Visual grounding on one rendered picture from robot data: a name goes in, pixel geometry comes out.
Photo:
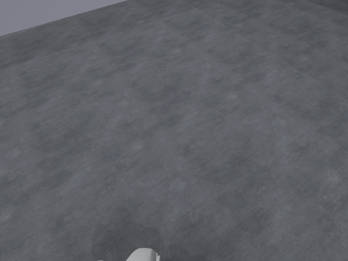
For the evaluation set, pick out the left robot thigh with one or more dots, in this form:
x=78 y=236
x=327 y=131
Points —
x=144 y=254

